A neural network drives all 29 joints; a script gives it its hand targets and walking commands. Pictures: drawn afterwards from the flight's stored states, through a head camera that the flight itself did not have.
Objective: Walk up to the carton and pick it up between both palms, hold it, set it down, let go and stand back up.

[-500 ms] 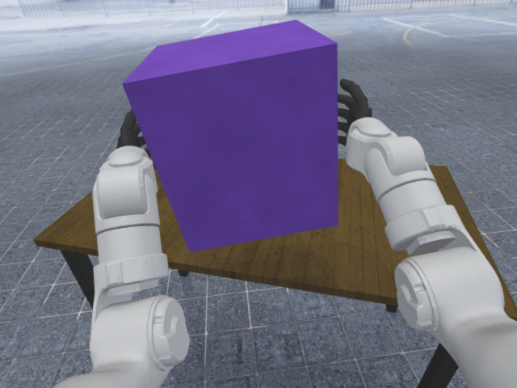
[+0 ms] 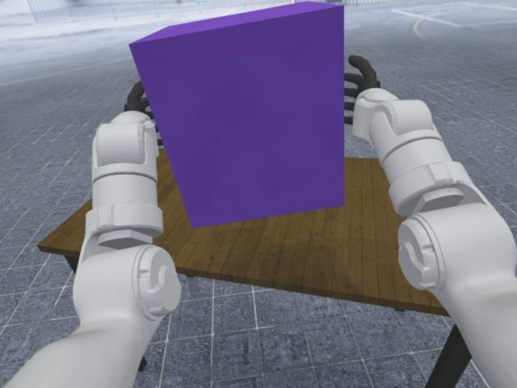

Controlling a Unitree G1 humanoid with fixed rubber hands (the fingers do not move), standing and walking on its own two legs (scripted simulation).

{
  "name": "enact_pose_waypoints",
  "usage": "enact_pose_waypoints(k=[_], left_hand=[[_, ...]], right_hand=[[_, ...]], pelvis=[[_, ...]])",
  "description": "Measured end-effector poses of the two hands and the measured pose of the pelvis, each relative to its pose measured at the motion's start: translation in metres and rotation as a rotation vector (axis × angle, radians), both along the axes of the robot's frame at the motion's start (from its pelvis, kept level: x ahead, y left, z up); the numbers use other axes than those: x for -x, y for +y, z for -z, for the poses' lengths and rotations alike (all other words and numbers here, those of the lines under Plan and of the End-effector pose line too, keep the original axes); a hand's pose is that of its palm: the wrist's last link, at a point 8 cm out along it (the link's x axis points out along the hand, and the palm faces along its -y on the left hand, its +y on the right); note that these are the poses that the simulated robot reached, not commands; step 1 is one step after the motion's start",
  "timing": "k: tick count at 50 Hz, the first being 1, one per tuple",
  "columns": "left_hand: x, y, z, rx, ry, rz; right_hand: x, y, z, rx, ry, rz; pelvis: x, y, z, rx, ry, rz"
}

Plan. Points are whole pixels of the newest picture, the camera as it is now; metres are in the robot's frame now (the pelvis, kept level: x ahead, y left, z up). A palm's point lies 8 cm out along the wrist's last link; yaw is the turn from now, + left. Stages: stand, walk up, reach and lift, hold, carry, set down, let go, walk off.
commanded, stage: hold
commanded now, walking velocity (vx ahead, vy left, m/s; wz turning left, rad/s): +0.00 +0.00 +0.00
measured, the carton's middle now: (251, 110) +0.45 -0.02 +0.30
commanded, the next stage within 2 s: set down in 1.48 s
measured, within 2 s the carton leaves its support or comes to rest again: neither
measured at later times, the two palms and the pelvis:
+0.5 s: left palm (99, 151) +0.35 +0.20 +0.30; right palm (332, 113) +0.36 -0.13 +0.32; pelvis +0.02 +0.02 +0.00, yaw +1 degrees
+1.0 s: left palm (147, 115) +0.35 +0.12 +0.34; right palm (395, 91) +0.34 -0.20 +0.34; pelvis -0.01 +0.00 +0.00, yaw -1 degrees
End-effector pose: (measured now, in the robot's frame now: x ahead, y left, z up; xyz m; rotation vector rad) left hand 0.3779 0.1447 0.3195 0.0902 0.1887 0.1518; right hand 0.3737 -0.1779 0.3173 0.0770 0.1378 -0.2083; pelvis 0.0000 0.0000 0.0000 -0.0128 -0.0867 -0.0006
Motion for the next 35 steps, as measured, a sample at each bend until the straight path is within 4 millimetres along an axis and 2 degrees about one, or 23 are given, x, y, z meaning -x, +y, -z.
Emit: enact_pose_waypoints(k=[5, 9, 15, 21, 27, 35], left_hand=[[-0.01, 0.008, 0.012, 0.016, 0.011, -0.005], [-0.011, 0.019, 0.02, 0.025, -0.008, -0.028], [0.003, 0.04, 0.022, 0.048, -0.046, -0.061], [0.02, 0.053, 0.018, 0.053, -0.073, -0.073], [0.031, 0.046, 0.015, 0.054, -0.058, -0.041], [0.034, 0.014, 0.008, 0.025, -0.039, 0.003]], right_hand=[[-0.011, 0.008, 0.01, 0.017, 0.016, -0.008], [-0.016, 0.02, 0.013, 0.042, 0.004, -0.023], [-0.013, 0.041, 0.009, 0.066, -0.024, -0.06], [0.0, 0.054, 0.001, 0.067, -0.04, -0.074], [0.016, 0.046, 0.004, 0.057, -0.018, -0.052], [0.034, 0.014, -0.002, 0.04, -0.009, -0.003]], pelvis=[[-0.011, 0.001, -0.001, 0.003, 0.004, -0.001], [-0.02, 0.004, -0.001, 0.006, 0.004, -0.004], [-0.029, 0.01, 0.0, 0.014, -0.013, -0.013], [-0.027, 0.016, 0.0, 0.02, -0.038, -0.022], [-0.015, 0.02, 0.001, 0.02, -0.058, -0.019], [0.004, 0.018, 0.001, 0.01, -0.047, -0.004]])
